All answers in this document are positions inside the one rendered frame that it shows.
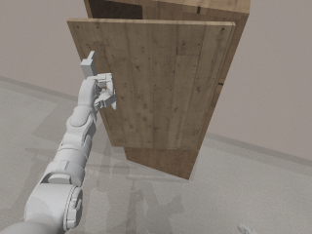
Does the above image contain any robot left forearm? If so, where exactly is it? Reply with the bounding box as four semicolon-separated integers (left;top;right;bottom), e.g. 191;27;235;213
23;105;98;221

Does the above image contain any right robot hand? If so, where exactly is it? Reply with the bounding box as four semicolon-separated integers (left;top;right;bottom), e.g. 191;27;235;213
237;223;257;234

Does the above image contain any handle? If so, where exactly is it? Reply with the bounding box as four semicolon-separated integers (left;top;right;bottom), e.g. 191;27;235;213
80;51;105;93

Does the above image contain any cupboard door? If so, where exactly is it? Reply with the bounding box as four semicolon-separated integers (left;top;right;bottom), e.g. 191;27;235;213
66;18;236;151

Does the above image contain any left robot hand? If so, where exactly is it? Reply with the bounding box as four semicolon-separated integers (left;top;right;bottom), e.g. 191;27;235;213
77;73;117;114

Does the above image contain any left robot upper arm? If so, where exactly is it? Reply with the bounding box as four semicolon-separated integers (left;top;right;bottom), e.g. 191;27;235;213
0;183;83;234

